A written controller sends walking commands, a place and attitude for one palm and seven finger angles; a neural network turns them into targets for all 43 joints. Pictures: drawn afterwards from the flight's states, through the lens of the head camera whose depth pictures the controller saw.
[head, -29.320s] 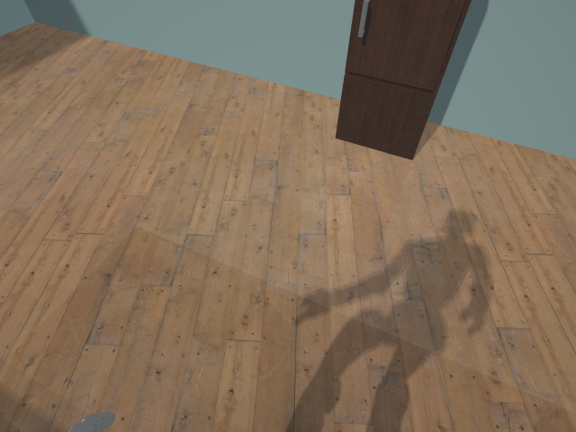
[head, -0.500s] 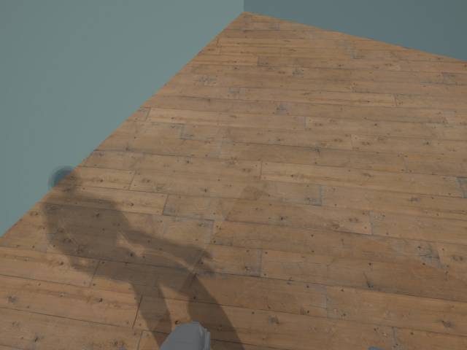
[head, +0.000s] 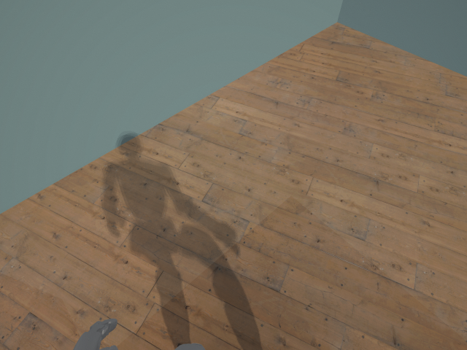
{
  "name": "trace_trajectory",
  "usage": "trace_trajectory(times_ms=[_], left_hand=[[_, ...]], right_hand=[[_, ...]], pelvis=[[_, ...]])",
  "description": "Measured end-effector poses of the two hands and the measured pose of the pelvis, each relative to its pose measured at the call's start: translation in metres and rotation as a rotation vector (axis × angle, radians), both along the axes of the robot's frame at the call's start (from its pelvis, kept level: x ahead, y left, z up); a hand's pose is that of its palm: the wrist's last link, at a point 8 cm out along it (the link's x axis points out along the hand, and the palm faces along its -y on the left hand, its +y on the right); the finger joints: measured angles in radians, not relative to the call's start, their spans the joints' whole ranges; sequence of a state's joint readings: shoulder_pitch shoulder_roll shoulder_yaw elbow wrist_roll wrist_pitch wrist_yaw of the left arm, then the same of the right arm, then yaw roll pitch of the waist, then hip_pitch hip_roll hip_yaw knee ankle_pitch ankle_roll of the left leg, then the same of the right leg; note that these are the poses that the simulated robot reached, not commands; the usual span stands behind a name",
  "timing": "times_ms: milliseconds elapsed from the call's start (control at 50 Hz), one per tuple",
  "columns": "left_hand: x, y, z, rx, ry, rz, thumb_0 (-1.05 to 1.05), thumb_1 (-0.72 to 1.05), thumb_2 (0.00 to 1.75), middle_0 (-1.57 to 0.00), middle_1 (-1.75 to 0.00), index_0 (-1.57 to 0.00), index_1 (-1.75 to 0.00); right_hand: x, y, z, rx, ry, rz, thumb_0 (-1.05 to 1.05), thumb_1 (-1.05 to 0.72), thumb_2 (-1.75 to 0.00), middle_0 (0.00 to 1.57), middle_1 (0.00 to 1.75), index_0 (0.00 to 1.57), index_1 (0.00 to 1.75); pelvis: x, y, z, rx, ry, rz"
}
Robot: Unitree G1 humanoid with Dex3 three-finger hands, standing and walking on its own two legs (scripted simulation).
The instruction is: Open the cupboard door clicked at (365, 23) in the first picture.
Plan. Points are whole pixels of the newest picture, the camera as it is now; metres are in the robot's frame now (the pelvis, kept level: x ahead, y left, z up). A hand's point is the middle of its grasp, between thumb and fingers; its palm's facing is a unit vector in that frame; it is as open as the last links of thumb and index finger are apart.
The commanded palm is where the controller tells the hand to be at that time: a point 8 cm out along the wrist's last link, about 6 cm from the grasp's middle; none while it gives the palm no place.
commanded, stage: turn to face it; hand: left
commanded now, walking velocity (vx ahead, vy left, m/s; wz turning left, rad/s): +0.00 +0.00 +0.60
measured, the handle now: out of the picture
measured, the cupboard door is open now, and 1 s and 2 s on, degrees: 40 40 40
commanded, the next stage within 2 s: none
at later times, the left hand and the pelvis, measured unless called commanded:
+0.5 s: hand out of the picture -0.01 +0.22 -0.17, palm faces +0.36 -0.90 -0.24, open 7.4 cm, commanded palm none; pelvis +0.00 +0.00 +0.00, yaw +19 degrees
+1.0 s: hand out of the picture +0.00 +0.15 -0.14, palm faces +0.57 -0.78 -0.26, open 7.4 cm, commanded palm none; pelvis +0.03 -0.06 +0.02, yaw +37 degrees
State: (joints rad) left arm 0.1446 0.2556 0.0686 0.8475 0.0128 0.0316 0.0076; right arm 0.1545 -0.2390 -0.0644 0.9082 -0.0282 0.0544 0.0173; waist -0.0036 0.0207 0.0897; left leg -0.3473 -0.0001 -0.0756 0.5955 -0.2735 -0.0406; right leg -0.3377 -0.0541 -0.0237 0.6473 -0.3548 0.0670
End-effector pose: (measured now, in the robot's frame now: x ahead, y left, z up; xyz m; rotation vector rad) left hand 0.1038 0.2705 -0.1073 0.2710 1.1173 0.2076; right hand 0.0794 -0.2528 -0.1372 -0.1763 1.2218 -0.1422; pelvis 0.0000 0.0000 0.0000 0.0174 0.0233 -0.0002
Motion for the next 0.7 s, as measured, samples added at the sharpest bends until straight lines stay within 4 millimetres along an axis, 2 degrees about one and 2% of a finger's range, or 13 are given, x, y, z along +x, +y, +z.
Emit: trace_trajectory(times_ms=[60,120,200,260,320,400,440,500,580,700], left_hand=[[-0.009,-0.014,0.004,0.013,-0.017,0.02,0.01,0.91,0.9,-0.2,-0.3,-0.2,-0.3],[-0.026,-0.027,0.008,-0.003,0.009,0.06,0.01,0.91,0.9,-0.2,-0.3,-0.2,-0.3],[-0.048,-0.042,0.005,-0.045,0.049,0.116,0.01,0.9,0.9,-0.2,-0.3,-0.2,-0.3],[-0.067,-0.047,-0.002,-0.079,0.067,0.169,0.01,0.9,0.9,-0.2,-0.3,-0.21,-0.3],[-0.088,-0.044,-0.013,-0.108,0.087,0.231,0.01,0.9,0.9,-0.2,-0.3,-0.21,-0.3],[-0.118,-0.027,-0.036,-0.136,0.118,0.322,0.01,0.9,0.9,-0.21,-0.3,-0.21,-0.3],[-0.129,-0.018,-0.041,-0.129,0.147,0.354,0.01,0.9,0.9,-0.2,-0.3,-0.21,-0.3],[-0.134,-0.008,-0.035,-0.113,0.153,0.395,0.01,0.91,0.9,-0.2,-0.3,-0.2,-0.3],[-0.13,0.001,-0.02,-0.088,0.107,0.424,0.01,0.91,0.9,-0.2,-0.3,-0.2,-0.3],[-0.113,-0.003,-0.004,-0.044,0.037,0.448,0.01,0.91,0.9,-0.2,-0.3,-0.2,-0.3]], right_hand=[[0.004,-0.014,-0.006,0.006,0.024,0.015,0.01,-0.91,-0.9,0.2,0.3,0.2,0.3],[0.012,-0.023,0.0,0.003,0.037,0.038,0.01,-0.91,-0.9,0.2,0.3,0.2,0.3],[0.028,-0.023,0.012,-0.001,0.038,0.086,0.01,-0.91,-0.9,0.2,0.3,0.2,0.3],[0.045,-0.016,0.017,-0.01,0.036,0.142,0.01,-0.91,-0.9,0.2,0.3,0.2,0.3],[0.066,-0.002,0.021,-0.026,0.018,0.211,0.01,-0.91,-0.9,0.2,0.3,0.2,0.3],[0.095,0.022,0.02,-0.054,-0.047,0.301,0.01,-0.91,-0.9,0.2,0.3,0.2,0.3],[0.102,0.032,0.023,-0.062,-0.069,0.336,0.01,-0.91,-0.9,0.2,0.3,0.2,0.3],[0.104,0.04,0.028,-0.072,-0.071,0.368,0.01,-0.91,-0.9,0.2,0.3,0.2,0.3],[0.101,0.044,0.029,-0.064,-0.039,0.401,0.01,-0.91,-0.9,0.2,0.3,0.2,0.3],[0.1,0.033,0.02,-0.038,0.018,0.433,0.01,-0.9,-0.9,0.2,0.3,0.2,0.3]], pelvis=[[-0.001,-0.011,0.0,0.005,-0.009,0.044],[0.001,-0.017,0.007,0.018,-0.016,0.081],[0.005,-0.022,0.015,0.029,-0.015,0.135],[0.006,-0.022,0.016,0.028,-0.015,0.179],[0.006,-0.017,0.012,0.018,-0.014,0.223],[0.005,-0.004,-0.002,-0.005,-0.01,0.284],[0.004,-0.002,-0.004,-0.006,-0.011,0.301],[0.003,-0.001,0.002,-0.017,-0.007,0.332],[0.005,-0.004,0.01,-0.024,-0.003,0.367],[0.012,-0.019,0.012,-0.027,0.001,0.433]])
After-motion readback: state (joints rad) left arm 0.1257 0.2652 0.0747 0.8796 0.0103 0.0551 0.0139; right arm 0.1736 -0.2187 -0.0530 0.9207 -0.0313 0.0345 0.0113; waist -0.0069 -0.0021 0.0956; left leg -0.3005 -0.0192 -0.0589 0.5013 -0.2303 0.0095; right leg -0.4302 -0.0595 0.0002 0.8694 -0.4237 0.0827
